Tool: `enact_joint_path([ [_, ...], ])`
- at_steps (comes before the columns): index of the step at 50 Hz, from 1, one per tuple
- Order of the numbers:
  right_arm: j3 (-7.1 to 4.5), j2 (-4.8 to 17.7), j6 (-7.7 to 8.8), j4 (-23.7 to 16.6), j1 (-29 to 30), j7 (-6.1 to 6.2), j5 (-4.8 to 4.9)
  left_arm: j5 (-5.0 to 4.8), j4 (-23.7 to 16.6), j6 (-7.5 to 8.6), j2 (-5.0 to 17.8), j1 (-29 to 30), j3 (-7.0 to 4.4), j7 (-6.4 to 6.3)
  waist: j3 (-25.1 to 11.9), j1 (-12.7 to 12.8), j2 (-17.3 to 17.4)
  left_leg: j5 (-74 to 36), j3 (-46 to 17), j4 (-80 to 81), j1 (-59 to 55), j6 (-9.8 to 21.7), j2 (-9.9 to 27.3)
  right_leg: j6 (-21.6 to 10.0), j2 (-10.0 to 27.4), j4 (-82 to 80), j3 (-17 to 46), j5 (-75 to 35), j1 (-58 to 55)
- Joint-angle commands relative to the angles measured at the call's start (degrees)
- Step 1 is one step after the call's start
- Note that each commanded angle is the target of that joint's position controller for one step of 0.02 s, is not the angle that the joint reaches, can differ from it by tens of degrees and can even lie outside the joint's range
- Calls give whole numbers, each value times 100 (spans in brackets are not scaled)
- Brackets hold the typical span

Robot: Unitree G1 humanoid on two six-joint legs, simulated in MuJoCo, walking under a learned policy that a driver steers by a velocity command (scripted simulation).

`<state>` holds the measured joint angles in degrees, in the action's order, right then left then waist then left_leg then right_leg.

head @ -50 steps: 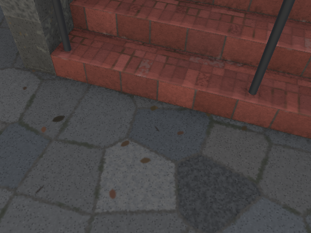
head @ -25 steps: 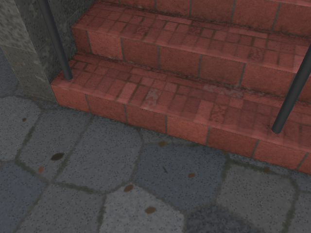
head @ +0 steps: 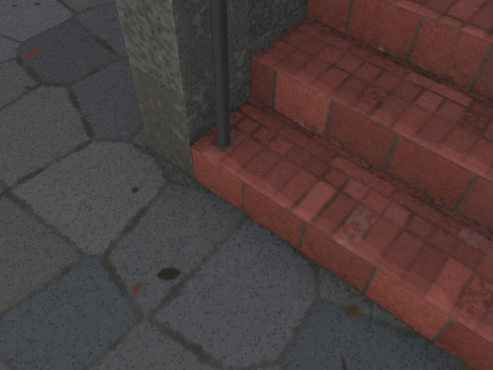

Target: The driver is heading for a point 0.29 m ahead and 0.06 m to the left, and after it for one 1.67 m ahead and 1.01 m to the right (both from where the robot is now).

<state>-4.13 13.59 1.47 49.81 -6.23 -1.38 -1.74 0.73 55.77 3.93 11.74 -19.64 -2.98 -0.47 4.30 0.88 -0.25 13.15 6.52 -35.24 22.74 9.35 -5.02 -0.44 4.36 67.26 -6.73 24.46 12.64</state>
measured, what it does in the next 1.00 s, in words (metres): walks ahead, turning right: right foot, then left foot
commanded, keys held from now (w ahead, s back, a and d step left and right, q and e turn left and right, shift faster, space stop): w+q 0.10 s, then e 0.90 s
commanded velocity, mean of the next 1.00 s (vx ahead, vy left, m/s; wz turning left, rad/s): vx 0.17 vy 0.00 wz -0.21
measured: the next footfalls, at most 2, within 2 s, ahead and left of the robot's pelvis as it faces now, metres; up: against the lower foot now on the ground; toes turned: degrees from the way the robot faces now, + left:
right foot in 0.42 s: +0.36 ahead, -0.07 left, +0.00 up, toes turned +0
left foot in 0.96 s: +0.33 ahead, +0.12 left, +0.00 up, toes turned -22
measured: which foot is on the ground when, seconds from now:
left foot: down 0.00-0.42, up 0.44-0.94, down 0.96-1.00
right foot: up 0.00-0.40, down 0.42-0.96, up 0.98-1.00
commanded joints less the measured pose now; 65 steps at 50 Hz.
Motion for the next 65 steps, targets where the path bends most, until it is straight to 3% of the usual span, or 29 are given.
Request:
enact_joint_path([
  [1,-251,910,4,51,-926,133,102,-33,-744,250,688,448,-115,44,-358,-220,-243,-1143,-2928,2174,-2213,952,1910,-41,208,588,784,-687,2680],
  [3,-151,673,115,-2,-713,161,177,181,-701,32,613,220,-104,50,-398,75,-121,-1997,-2237,2217,-1605,748,1453,115,314,47,816,-754,2004],
  [4,-141,689,184,12,-813,154,200,218,-741,-65,585,240,-104,75,-450,107,-66,-2327,-2145,2209,-1534,752,1350,189,285,-88,771,-745,1931],
  [7,-136,826,281,106,-1143,141,178,176,-821,-199,496,462,-74,113,-343,98,77,-3816,-1642,2170,-1454,553,1192,310,225,-740,545,-1235,2064],
  [9,-70,708,281,209,-1361,143,155,154,-860,-197,461,718,-39,118,-314,-12,249,-4780,-1240,2075,-1524,193,1050,253,159,-1312,399,-1675,2023],
  [12,25,608,273,317,-1512,175,119,41,-936,-182,419,1169,40,114,-323,-242,472,-5023,-876,2070,-1808,-208,948,73,-8,-2330,238,-2290,1801],
  [15,82,598,261,435,-1593,252,50,-9,-908,-149,446,1365,86,80,-371,-381,507,-5038,-725,1983,-2286,-272,1137,-122,-219,-2982,209,-2564,1583],
  [19,44,815,212,426,-1180,431,43,69,-591,-24,772,479,-20,24,-545,55,526,-6205,-685,763,-2742,-287,1440,-500,-674,-3488,237,-1693,876],
  [20,16,906,190,402,-1024,454,78,86,-443,33,813,-21,-60,2,-672,337,406,-5871,-606,-43,-2687,-337,1356,-615,-692,-4059,286,-2059,415],
  [21,0,981,205,267,-871,460,128,117,-331,93,1017,-544,-130,-29,-997,604,79,-4456,-442,-1314,-2056,-452,1029,-849,-224,-4312,861,-3966,-516],
  [22,54,609,214,83,-1300,422,164,98,-411,76,1562,-513,-259,-32,-1334,178,-1067,226,-89,-3209,-592,-702,2,-1605,1240,-3871,2570,-7658,-1640],
  [23,97,435,145,185,-1799,355,128,-89,-432,-26,1552,-435,-274,26,-2037,-31,-1274,2171,-747,-4192,308,-789,-336,-2460,1838,-4268,3814,-8134,-2134],
  [24,95,571,76,279,-1608,321,-27,-199,-574,-96,1289,-19,-256,65,-1611,-77,-410,1799,-1081,-4316,443,-823,127,-2378,1622,-4469,3353,-6658,-1510],
  [26,54,617,-3,101,-930,279,-49,-113,-709,-245,805,547,-136,35,-568,-168,91,1372,-1027,-3698,631,-939,443,-1895,928,-4928,2664,-4573,-259],
  [29,99,460,-235,26,-978,278,-45,-40,-699,-340,908,520,-168,-1,-678,-237,-250,983,-882,-2978,210,-1114,416,-1516,399,-5119,2305,-3530,281],
  [32,111,456,-310,-64,-814,321,5,-15,-731,-378,1159,473,-262,11,-788,-143,-418,944,-875,-2311,292,-1223,421,-1360,273,-5201,2472,-2470,267],
  [36,83,579,-356,-259,-353,375,39,-6,-765,-475,1241,417,-331,-13,-735,78,-620,804,-1002,-1825,553,-1259,459,-1204,260,-5403,3031,-823,113],
  [43,94,672,-120,-430,-239,396,144,73,-830,-548,1311,620,-401,4,-707,175,-716,1057,-1115,-788,118,-1082,258,-1205,306,-5300,3687,-1026,-62],
  [47,96,748,48,-315,-1020,508,246,10,-882,-624,1289,1056,-422,61,-659,-279,-748,533,-1027,1378,-1368,-770,73,-723,-80,-5065,3687,-902,553],
  [48,15,1073,76,-328,-1045,562,185,-42,-939,-614,1075,1018,-363,59,-596,-218,-274,666,-1594,2213,-1865,-609,686,-376,-501,-4648,3306,-130,1085],
  [49,-108,1660,43,-538,-759,605,69,-127,-1050,-578,669,827,-265,48,-715,-16,1044,1453,-3350,2747,-2182,-91,2277,-35,-1342,-3187,2111,474,1861],
  [50,-106,1665,12,-713,-120,580,-34,87,-951,-542,1130,890,-366,4,-254,39,928,844,-3697,2792,-1264,365,2869,38,-1341,-1947,1379,613,2258],
  [51,-18,1265,24,-721,-154,549,-10,176,-921,-531,1338,928,-422,31,-320,110,564,-146,-3220,2526,-954,450,2699,71,-968,-1225,1417,371,1825],
  [52,63,976,49,-726,6,517,48,181,-810,-544,1262,750,-422,78,-301,274,425,-841,-2512,2304,-944,260,2256,75,-942,-838,1366,60,1725],
  [53,94,917,4,-757,37,507,98,159,-718,-596,1213,517,-428,133,-361,324,582,-1315,-1942,2113,-1139,54,1889,150,-955,-459,1284,-159,1764],
  [56,103,953,-70,-754,-324,465,42,127,-724,-692,1144,656,-376,274,-392,46,765,-2758,-1244,1747,-1702,28,1662,372,-890,-230,1046,-155,2059],
  [60,21,1092,-89,-557,-904,445,69,105,-943,-712,1065,1204,-276,335,-532,-343,908,-3283,-1216,1605,-2565,228,1990,460,-724,-977,915,-46,2229],
  [64,-60,1250,-40,-525,-818,396,68,54,-1077,-781,925,1388,-184,321,-548,-319,975,-3221,-995,1527,-2433,256,2178,333,-536,-1803,631,62,1671],
  [65,-71,1267,-69,-535,-771,330,15,-63,-1069,-787,947,1297,-186,347,-605,-280,1059,-3213,-821,1431,-2265,200,2104,272,-540,-2013,533,54,1311],
])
